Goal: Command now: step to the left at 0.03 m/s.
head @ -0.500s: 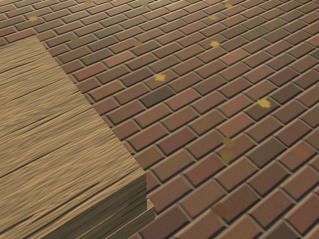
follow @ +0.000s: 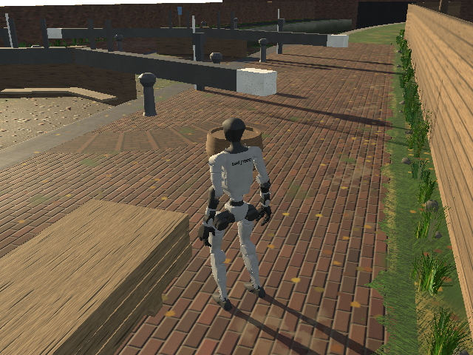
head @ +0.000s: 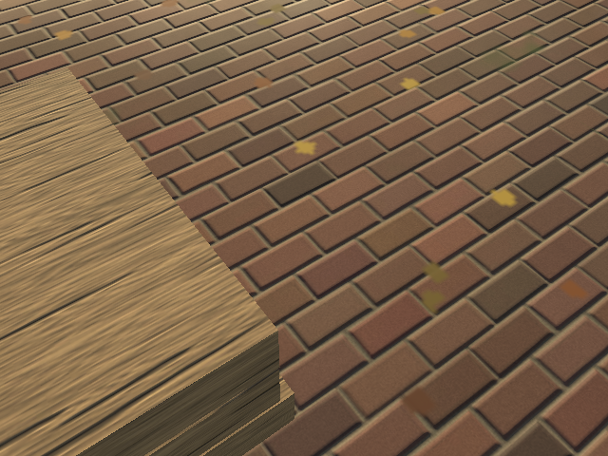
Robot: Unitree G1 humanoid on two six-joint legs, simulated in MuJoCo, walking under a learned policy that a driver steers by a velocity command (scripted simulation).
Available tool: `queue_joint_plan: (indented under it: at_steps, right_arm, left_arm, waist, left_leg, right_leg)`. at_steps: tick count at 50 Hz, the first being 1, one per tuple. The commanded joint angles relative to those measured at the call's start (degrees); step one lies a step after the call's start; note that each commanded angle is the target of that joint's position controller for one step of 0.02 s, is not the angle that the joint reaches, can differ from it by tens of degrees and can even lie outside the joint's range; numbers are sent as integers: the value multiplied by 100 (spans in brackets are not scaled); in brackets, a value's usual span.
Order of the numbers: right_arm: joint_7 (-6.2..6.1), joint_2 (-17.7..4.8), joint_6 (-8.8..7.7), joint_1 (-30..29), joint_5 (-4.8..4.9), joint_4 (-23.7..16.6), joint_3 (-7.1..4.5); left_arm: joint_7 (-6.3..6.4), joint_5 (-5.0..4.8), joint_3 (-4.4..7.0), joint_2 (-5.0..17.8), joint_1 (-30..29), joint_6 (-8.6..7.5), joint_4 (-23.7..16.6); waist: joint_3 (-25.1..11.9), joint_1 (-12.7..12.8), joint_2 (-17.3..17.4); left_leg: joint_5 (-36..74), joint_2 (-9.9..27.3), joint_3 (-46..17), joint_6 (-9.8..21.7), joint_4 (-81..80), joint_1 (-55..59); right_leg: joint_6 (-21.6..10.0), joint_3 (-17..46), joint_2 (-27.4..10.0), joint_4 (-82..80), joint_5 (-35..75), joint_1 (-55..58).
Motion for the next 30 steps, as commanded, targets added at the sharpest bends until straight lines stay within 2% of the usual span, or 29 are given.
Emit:
queue_joint_plan:
  at_steps: [1,17,28,30]
  right_arm:
    - [-17,-602,-31,369,2,-97,-101]
    - [-13,-558,-21,396,7,-93,-103]
    - [-5,-559,-25,367,19,-76,-117]
    - [-11,-532,-27,388,12,-69,-110]
  left_arm:
    - [15,0,92,547,408,-23,-65]
    - [19,-4,106,498,472,-26,-80]
    - [28,3,119,473,551,-31,-92]
    - [25,-3,116,462,536,-29,-97]
  waist:
    - [120,1,58]
    - [140,0,8]
    - [145,14,108]
    - [151,-1,33]
  left_leg:
    - [902,273,-265,23,-525,124]
    - [902,285,-265,21,-477,102]
    - [876,276,-259,17,-460,108]
    - [882,295,-272,26,-488,101]
  right_leg:
    - [-159,-212,139,-323,791,-328]
    - [-153,-222,147,-302,791,-362]
    - [-133,-236,145,-293,725,-375]
    - [-149,-227,143,-298,761,-373]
